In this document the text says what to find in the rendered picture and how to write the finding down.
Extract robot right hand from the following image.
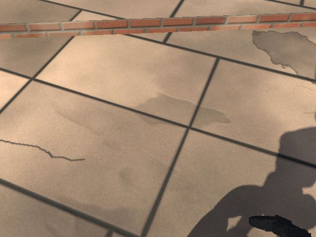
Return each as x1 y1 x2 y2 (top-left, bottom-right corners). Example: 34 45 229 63
249 214 311 237

